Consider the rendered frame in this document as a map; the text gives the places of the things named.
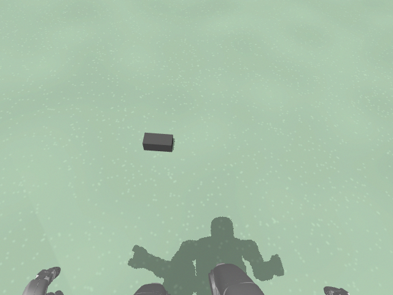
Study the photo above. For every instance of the carton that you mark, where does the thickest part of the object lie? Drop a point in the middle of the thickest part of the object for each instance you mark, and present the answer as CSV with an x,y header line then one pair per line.
x,y
158,142

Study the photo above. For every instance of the left robot hand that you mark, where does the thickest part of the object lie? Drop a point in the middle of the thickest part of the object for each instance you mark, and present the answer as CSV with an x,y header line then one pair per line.
x,y
39,285

